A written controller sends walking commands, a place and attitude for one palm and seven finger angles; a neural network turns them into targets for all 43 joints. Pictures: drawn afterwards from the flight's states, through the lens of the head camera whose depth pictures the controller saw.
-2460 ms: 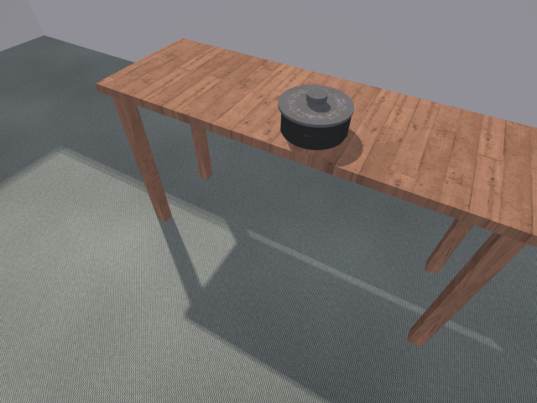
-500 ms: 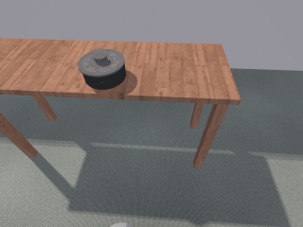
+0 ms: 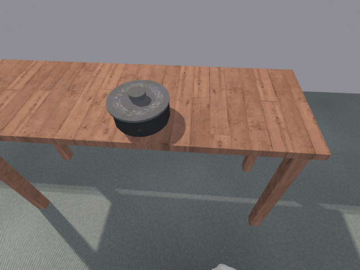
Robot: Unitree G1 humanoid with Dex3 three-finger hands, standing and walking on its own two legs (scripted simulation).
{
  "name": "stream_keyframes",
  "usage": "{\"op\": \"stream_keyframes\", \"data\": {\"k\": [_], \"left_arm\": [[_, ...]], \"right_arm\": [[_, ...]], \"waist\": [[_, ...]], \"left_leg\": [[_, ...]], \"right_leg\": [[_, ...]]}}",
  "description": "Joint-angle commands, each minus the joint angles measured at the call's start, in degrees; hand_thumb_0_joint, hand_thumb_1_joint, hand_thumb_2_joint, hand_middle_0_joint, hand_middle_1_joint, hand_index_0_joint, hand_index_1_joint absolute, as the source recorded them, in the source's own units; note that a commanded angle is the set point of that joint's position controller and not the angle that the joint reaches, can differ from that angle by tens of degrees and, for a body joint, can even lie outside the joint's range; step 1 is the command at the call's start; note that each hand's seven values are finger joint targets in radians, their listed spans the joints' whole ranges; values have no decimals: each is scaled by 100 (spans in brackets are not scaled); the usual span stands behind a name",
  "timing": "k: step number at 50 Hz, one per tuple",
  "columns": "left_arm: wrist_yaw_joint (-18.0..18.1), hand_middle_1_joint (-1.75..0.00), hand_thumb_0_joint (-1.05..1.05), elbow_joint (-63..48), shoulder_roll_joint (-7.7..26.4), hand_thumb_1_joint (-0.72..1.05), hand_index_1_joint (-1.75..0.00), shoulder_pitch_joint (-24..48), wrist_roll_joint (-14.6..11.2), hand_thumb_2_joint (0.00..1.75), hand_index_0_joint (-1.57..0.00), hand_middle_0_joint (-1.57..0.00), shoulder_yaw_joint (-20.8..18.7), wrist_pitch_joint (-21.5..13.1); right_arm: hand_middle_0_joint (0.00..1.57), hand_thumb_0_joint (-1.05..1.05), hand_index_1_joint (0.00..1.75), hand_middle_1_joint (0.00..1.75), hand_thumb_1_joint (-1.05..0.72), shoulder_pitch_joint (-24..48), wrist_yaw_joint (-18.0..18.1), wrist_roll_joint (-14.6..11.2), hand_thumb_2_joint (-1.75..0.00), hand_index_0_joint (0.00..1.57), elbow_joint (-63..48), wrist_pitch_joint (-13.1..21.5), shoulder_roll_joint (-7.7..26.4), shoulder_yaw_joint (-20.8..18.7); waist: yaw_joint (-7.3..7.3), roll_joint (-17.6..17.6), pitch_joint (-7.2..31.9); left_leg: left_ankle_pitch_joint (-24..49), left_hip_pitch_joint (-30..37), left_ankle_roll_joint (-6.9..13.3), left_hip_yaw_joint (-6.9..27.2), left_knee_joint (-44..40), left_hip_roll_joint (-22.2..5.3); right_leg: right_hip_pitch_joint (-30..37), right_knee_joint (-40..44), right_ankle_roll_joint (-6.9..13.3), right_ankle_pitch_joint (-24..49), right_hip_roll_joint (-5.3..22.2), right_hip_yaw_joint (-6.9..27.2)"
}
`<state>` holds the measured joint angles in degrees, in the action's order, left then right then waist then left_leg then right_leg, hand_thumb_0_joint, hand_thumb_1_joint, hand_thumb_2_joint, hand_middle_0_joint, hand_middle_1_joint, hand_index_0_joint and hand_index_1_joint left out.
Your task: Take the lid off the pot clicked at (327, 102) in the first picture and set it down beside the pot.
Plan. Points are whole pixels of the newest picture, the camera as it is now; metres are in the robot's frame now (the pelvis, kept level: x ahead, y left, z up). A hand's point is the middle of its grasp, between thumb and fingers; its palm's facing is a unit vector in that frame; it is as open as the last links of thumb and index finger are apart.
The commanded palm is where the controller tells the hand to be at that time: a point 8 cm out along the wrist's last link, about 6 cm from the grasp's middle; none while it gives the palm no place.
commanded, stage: take the last steps up to it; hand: left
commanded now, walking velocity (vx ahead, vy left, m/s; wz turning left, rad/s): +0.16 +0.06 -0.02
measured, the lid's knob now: (137, 93) +0.59 +0.17 +0.05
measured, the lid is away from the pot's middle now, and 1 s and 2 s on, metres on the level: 0.00 0.00 0.00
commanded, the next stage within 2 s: come to a stop and stand still in 0.02 s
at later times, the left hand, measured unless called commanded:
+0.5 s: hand out of the picture +0.11 +0.23 -0.20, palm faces +0.07 -0.98 -0.19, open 7.3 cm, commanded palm none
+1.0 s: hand out of the picture +0.05 +0.23 -0.17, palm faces +0.01 -0.97 -0.23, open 7.4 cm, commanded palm none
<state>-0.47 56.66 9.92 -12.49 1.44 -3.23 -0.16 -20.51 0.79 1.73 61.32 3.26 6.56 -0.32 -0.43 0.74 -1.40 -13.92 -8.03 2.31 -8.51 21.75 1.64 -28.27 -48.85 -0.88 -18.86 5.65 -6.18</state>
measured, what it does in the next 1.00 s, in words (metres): steps on the spot: right foot, then left foot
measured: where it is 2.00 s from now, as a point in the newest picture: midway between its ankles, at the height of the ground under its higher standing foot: outside the picture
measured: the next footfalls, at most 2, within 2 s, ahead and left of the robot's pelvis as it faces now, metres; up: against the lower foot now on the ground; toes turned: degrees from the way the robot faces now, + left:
right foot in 0.08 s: +0.14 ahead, -0.09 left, +0.00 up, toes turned -8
left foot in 0.48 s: +0.17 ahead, +0.15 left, +0.00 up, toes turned +4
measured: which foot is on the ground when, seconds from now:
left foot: down 0.00-0.10, up 0.12-0.46, down 0.48-0.98, up 1.00-1.00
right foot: up 0.00-0.06, down 0.08-0.48, up 0.50-0.94, down 0.96-1.00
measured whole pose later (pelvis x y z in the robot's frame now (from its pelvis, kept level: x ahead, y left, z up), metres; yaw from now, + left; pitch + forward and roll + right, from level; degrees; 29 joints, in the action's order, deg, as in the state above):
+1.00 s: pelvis +0.04 +0.03 +0.00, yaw -1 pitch +0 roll +1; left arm 1.2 59.8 11.7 -18.1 1.2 -2.4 2.5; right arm -16.5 1.5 1.5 61.8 -3.0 9.9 -3.3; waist -1.5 1.2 0.8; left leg -14.5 -20.8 -0.5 -4.0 27.8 -0.9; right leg -5.4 -22.8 1.3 -17.9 0.4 -1.2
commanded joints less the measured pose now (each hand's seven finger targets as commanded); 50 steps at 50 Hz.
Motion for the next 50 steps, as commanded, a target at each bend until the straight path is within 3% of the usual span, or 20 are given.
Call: {"op": "stream_keyframes", "data": {"k": [1, 3, 5, 6, 9, 11, 19, 22, 23, 24, 25, 30, 34, 39, 42, 46, 47, 48, 49, 50], "left_arm": [[27, -30, 0, -212, 73, 90, -30, -345, 26, 90, -20, -20, -38, -127], [71, -30, 0, 16, 337, 90, -30, -1110, 59, 90, -20, -20, -123, -208], [163, -30, 0, 144, 1293, 90, -30, -1870, 24, 90, -20, -20, -307, -299], [205, -30, 0, 129, 1095, 90, -30, -1734, -32, 90, -20, -20, -292, -281], [296, -30, 0, -61, 428, 90, -30, -657, -25, 90, -20, -20, -70, -321], [325, -30, 0, -135, 452, 90, -30, -458, 5, 90, -20, -20, -60, -261], [309, -30, 0, -145, 985, 90, -30, -434, 35, 90, -20, -20, -212, -7], [300, -30, 0, -116, 1008, 90, -30, -281, -31, 90, -20, -20, -202, 64], [296, -30, 0, -154, 745, 90, -30, -427, -56, 90, -20, -20, -156, 99], [310, -30, 0, -190, 421, 90, -30, -717, -114, 90, -20, -20, -98, 145], [360, -30, 0, -165, 540, 90, -30, -626, -88, 90, -20, -20, -84, 199], [266, -30, 0, 9, 711, 90, -30, -666, -8, 90, -20, -20, -206, 334], [192, -30, 0, -17, 720, 90, -30, -701, -11, 90, -20, -20, -217, 420], [99, -30, 0, -76, 626, 90, -30, -508, 1, 90, -20, -20, -136, 467], [85, -30, 0, -22, 493, 90, -30, -576, -24, 90, -20, -20, -53, 408], [129, -30, 0, 480, 393, 90, -30, -1703, -58, 90, -20, -20, -14, 292], [183, -30, 0, 478, 586, 90, -30, -1748, -21, 90, -20, -20, -20, 236], [227, -30, 0, 427, 893, 90, -30, -1585, 18, 90, -20, -20, -42, 186], [260, -30, 0, 177, 1099, 90, -30, -931, 9, 90, -20, -20, -28, 179], [266, -30, 0, 14, 1106, 90, -30, -476, 14, 90, -20, -20, -11, 150]], "right_arm": [[20, 0, 30, 30, -90, -204, 35, -33, -90, 20, -156, 10, 940, -266], [20, 0, 30, 30, -90, -93, 19, -66, -90, 20, -143, -4, 768, -235], [20, 0, 30, 30, -90, -204, -34, -89, -90, 20, -409, -14, 520, -224], [20, 0, 30, 30, -90, 89, -21, -32, -90, 20, -437, -48, 705, -278], [20, 0, 30, 30, -90, 89, 42, -88, -90, 20, -182, -205, 396, -201], [20, 0, 30, 30, -90, 33, 52, -125, -90, 20, -141, -368, 207, -185], [20, 0, 30, 30, -90, 623, 50, -137, -90, 20, -486, -492, 545, -339], [20, 0, 30, 30, -90, 272, 55, -121, -90, 20, -358, -416, 652, -362], [20, 0, 30, 30, -90, 110, 79, -95, -90, 20, -355, -351, 967, -407], [20, 0, 30, 30, -90, 113, 102, -69, -90, 20, -484, -311, 1446, -448], [20, 0, 30, 30, -90, 92, 154, -43, -90, 20, -520, -378, 1537, -443], [20, 0, 30, 30, -90, 821, 310, -31, -90, 20, -718, -345, 1152, -288], [20, 0, 30, 30, -90, 591, 309, -58, -90, 20, -646, -336, 1174, -318], [20, 0, 30, 30, -90, 470, 224, -13, -90, 20, -544, -423, 1313, -427], [20, 0, 30, 30, -90, 420, 168, 36, -90, 20, -489, -440, 1379, -495], [20, 0, 30, 30, -90, 538, 105, -3, -90, 20, -357, -508, 1242, -523], [20, 0, 30, 30, -90, 489, 82, -70, -90, 20, -304, -514, 926, -468], [20, 0, 30, 30, -90, 501, 78, -118, -90, 20, -358, -537, 537, -371], [20, 0, 30, 30, -90, 618, 46, -60, -90, 20, -443, -558, 584, -363], [20, 0, 30, 30, -90, 529, -8, -31, -90, 20, -439, -549, 693, -386]], "waist": [[149, -327, -265], [490, 275, -52], [618, 2023, 405], [597, 1063, 84], [69, 523, -156], [-47, 377, 16], [121, 920, 256], [-84, 889, 509], [-103, -31, 692], [-36, -1584, 721], [-186, -1489, 698], [90, -1054, 284], [11, -839, 504], [-164, -1102, 261], [-186, -1286, 42], [215, -677, 174], [236, -26, 14], [148, 1073, -218], [75, 1274, -761], [-102, 747, -695]], "left_leg": [[402, -649, 781, 948, -670, -1566], [-76, -1173, 396, 539, 470, -1046], [-2128, -2787, -143, 73, 3320, -172], [-1901, -2875, -161, 578, 4007, -435], [-1070, -2068, -341, 835, 3913, -705], [-989, -1601, -450, 701, 3319, -601], [-809, -1454, -539, 513, 2222, -332], [876, -344, -494, 450, 574, -370], [2563, 334, -298, 953, 257, -1007], [5072, 548, 336, 2487, 2, -2356], [5523, 37, 867, 2472, -45, -2627], [3511, -331, 616, 1628, -223, -1850], [1867, -47, 462, 1673, -601, -1805], [-955, -130, 407, 2014, -1227, -1716], [-1617, -543, 357, 2098, -1491, -1645], [-2031, -1232, -169, 1293, -1170, -955], [-1861, -1614, -308, 980, -455, -595], [-1568, -1791, -458, 514, 779, -143], [-1391, -1939, -430, 580, 1692, -183], [-1182, -1682, -370, 709, 2392, -198]], "right_leg": [[1044, 1164, 7, 488, -107, -77], [2303, 2033, 89, 796, -96, 95], [3408, 3664, 1161, 283, 2263, 3436], [3014, 3737, 1415, 515, 2257, 3218], [1740, 3290, 1151, 3375, 1527, 1525], [1525, 2960, 1110, 4568, 1218, 732], [1951, 2453, 1176, 4582, 1140, 708], [1710, 1781, 667, 3472, 747, 470], [1282, 1249, 314, 2035, 364, 252], [495, 440, -80, -927, -331, -7], [745, -743, -26, -1934, -554, 580], [80, -2178, -127, -619, -633, 1161], [97, -1911, -219, -297, -606, 1175], [523, -177, -123, -696, -529, 725], [1135, 885, 55, -982, -597, 436], [2835, 3106, 215, 53, -806, 49], [2953, 3644, 334, -227, -333, 583], [2192, 4358, 675, -1797, 671, 2007], [1129, 4836, 978, -2559, 1330, 2606], [645, 4833, 1083, -2203, 1408, 2524]]}}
